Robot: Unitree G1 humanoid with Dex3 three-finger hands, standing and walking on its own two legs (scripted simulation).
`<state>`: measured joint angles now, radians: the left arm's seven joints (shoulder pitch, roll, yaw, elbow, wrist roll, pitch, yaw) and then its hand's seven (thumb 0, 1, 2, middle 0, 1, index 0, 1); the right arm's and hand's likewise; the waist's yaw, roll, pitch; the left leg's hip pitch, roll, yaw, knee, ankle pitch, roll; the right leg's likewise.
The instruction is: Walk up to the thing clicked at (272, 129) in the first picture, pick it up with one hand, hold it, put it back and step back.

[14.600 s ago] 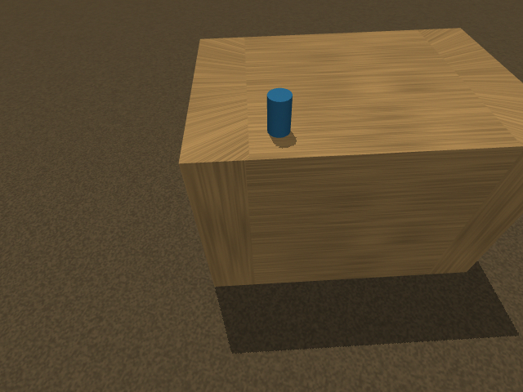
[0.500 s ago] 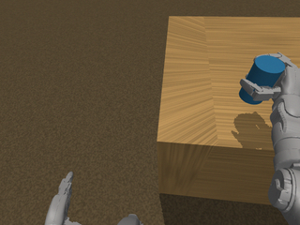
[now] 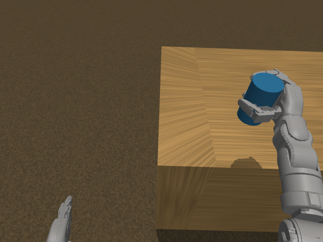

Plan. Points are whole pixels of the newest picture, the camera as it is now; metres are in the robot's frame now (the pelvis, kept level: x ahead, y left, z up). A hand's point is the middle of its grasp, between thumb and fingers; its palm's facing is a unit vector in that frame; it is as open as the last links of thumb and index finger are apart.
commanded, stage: lift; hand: right
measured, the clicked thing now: (258, 100) +0.40 -0.19 +0.17
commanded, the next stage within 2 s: hold in 0.70 s
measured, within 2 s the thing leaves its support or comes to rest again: neither
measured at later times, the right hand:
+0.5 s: hand (267, 98) +0.36 -0.17 +0.21, palm faces +0.16 +0.99 -0.01, open 9.2 cm
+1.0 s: hand (275, 95) +0.34 -0.17 +0.24, palm faces +0.15 +0.99 -0.02, open 9.2 cm
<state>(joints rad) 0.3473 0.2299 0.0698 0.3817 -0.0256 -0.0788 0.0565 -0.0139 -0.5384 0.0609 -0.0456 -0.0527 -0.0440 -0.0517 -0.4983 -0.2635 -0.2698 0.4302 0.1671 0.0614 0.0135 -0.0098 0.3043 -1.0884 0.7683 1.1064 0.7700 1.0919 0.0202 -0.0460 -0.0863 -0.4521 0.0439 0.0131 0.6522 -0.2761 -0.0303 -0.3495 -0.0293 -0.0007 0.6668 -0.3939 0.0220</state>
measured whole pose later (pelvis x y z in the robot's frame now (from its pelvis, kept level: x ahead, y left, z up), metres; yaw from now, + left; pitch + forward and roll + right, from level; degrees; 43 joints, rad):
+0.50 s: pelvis -0.01 +0.01 +0.01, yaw -1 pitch +0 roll +0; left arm 0.28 0.23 0.11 0.52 -0.03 -0.11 0.05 -0.01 -0.54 0.06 -0.04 -0.05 -0.04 -0.05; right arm -0.38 -0.23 -0.26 0.08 0.19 0.35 0.01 -0.01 0.31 -1.10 0.77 1.12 0.77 1.10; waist 0.00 -0.07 -0.06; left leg -0.32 0.05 0.03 0.57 -0.24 -0.02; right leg -0.22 -0.03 0.01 0.57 -0.35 0.03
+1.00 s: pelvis +0.00 +0.00 +0.01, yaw -1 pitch -2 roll +0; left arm 0.26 0.24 0.12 0.60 -0.03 -0.16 0.05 -0.01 -0.54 0.06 -0.05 -0.05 -0.04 -0.05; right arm -0.35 -0.23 -0.27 -0.08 0.21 0.50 0.01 -0.01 0.31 -1.10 0.76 1.12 0.76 1.10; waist -0.01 -0.08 -0.06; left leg -0.27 0.05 0.03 0.53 -0.23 -0.03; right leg -0.18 -0.02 0.02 0.53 -0.33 0.03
